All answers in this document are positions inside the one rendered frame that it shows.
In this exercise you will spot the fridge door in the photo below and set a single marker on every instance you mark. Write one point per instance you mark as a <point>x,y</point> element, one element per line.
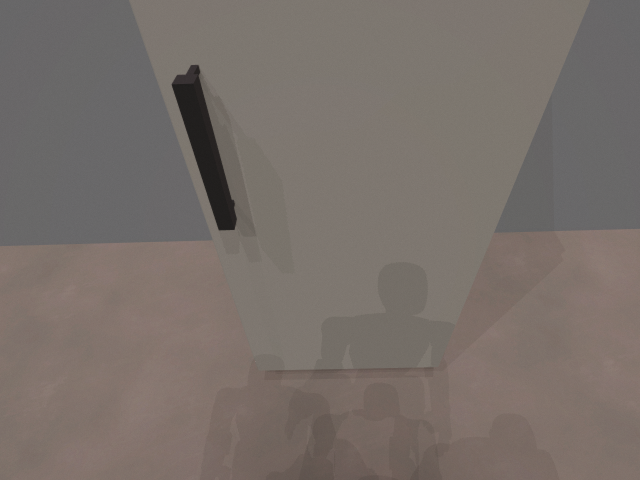
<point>370,147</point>

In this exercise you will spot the handle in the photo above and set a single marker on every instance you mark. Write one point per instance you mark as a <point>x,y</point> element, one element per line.
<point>190,98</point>

